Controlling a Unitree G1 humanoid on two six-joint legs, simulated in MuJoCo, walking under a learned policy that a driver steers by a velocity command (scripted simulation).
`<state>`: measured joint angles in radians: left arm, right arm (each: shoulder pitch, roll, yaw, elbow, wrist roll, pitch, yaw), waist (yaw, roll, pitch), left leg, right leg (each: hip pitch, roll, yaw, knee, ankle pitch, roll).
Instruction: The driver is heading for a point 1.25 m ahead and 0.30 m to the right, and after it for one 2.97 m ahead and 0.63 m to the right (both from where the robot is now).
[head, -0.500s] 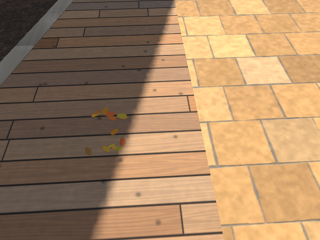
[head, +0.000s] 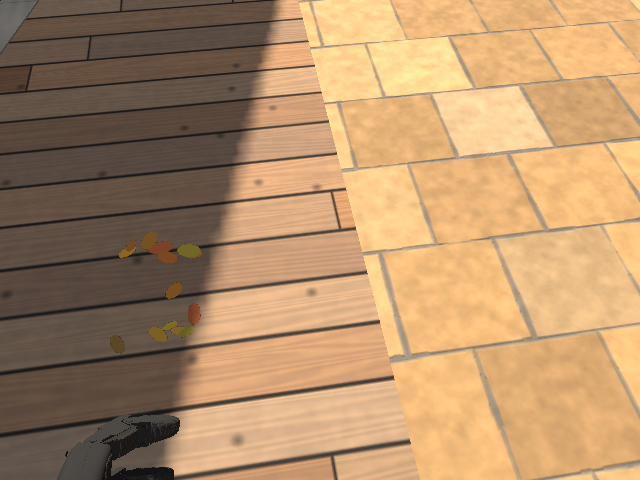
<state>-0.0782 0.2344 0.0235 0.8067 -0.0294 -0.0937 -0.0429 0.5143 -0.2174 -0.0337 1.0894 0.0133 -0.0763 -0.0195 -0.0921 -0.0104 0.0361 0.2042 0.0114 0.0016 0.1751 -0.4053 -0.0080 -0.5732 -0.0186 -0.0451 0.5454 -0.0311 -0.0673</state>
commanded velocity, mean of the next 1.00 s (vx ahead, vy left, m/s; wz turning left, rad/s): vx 0.49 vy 0.00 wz -0.23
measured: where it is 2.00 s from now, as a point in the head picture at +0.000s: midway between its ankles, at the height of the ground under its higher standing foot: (412, 225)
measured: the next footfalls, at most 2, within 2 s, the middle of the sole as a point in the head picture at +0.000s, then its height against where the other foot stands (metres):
right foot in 0.02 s outside the picture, level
left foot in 0.58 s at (248, 455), level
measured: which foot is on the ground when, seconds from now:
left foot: down 0.00-0.04, up 0.06-0.56, down 0.58-1.00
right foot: up 0.00-0.00, down 0.02-0.60, up 0.62-1.00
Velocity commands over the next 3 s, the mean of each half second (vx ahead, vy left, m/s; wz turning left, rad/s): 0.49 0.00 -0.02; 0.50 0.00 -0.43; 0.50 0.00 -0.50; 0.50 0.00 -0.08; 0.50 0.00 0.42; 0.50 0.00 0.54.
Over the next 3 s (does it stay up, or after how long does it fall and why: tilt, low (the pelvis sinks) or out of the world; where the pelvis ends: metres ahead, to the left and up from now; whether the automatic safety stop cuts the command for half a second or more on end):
stays up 1.55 -0.42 0.03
